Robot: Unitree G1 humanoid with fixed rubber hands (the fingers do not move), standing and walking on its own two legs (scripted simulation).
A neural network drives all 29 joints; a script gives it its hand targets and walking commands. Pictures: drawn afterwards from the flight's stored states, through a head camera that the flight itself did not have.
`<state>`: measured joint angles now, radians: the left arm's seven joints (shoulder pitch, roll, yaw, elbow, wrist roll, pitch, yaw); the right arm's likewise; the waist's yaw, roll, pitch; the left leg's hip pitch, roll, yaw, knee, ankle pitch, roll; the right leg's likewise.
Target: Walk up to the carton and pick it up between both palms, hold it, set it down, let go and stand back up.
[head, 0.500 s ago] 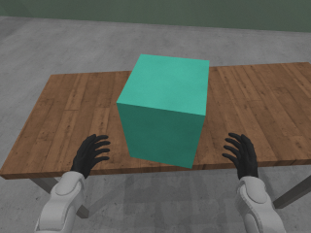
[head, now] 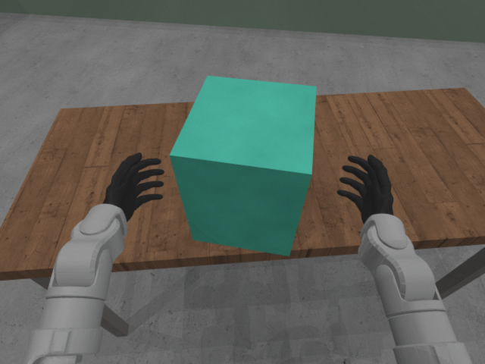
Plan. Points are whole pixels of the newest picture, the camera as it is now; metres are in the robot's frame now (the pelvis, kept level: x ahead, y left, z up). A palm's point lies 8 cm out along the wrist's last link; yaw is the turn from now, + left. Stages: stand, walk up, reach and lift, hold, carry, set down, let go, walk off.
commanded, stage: reach and lift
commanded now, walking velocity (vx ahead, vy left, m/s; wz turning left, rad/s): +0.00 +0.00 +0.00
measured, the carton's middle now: (249, 169) +0.45 -0.01 +0.05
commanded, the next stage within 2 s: none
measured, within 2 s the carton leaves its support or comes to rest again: neither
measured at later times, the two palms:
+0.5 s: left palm (128, 149) +0.42 +0.19 +0.15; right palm (373, 161) +0.38 -0.19 +0.14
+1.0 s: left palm (137, 104) +0.48 +0.17 +0.19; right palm (364, 118) +0.43 -0.19 +0.18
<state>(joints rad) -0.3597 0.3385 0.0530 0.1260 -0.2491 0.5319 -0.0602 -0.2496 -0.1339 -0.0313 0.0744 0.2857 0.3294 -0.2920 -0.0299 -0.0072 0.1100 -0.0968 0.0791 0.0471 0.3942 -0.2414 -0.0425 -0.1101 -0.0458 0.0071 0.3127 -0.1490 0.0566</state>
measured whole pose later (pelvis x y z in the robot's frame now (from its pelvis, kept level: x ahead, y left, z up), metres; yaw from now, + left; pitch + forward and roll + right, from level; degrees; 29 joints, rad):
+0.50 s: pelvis -0.01 +0.00 +0.00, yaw +1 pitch +2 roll -1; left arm -0.77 0.39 0.02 0.54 -0.25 0.52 -0.04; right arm -0.65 -0.17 -0.05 0.44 0.34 0.37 -0.27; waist -0.09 -0.02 0.02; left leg -0.22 0.08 0.02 0.42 -0.23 -0.05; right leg -0.21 -0.04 -0.01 0.31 -0.12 0.05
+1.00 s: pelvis +0.00 +0.00 +0.00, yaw +2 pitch +7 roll -2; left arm -1.14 0.42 -0.07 1.01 -0.28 0.39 0.00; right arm -1.02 -0.19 -0.04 0.86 0.37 0.31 -0.27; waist -0.13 -0.01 -0.05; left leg -0.34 0.09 0.00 0.45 -0.23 -0.05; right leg -0.30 -0.03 -0.03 0.30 -0.12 0.05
